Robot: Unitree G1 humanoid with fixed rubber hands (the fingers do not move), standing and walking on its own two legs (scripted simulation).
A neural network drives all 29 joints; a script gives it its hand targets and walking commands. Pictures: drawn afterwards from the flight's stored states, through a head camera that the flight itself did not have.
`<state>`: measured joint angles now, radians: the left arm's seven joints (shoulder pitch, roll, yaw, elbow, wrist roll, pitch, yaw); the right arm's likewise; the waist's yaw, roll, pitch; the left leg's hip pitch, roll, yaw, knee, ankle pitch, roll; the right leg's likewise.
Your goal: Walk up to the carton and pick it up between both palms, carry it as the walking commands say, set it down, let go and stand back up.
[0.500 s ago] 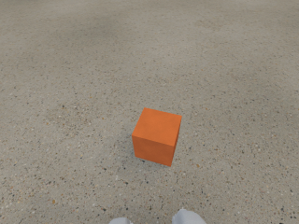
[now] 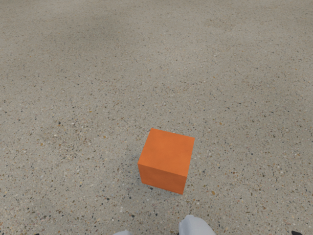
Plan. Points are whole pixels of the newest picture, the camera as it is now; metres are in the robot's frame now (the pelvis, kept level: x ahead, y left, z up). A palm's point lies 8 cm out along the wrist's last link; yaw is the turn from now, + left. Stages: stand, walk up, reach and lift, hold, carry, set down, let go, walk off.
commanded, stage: walk up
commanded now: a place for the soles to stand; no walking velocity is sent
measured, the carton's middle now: (167, 161) +0.59 -0.05 -0.59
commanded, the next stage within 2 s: none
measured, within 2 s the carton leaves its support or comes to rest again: neither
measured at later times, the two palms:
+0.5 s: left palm (41, 220) +0.19 +0.33 -0.10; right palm (269, 193) +0.23 -0.31 -0.10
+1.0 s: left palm (34, 216) +0.20 +0.33 -0.07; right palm (269, 207) +0.19 -0.29 -0.09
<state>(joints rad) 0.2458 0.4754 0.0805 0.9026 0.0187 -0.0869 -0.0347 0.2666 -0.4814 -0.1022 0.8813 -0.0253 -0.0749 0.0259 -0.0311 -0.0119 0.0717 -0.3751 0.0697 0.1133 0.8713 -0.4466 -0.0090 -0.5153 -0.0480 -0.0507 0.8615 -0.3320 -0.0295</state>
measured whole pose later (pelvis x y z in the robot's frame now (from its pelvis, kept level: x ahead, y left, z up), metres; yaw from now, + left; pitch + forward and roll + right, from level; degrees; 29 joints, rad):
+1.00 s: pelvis +0.08 +0.01 +0.02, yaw +0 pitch -3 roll +0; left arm 0.04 0.41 0.02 1.05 0.01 -0.05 0.01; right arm 0.04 -0.38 -0.03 1.06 -0.01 -0.03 -0.01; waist -0.01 0.01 0.09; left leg -0.27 0.02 0.05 0.70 -0.38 0.00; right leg -0.30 -0.04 -0.06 0.71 -0.36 0.00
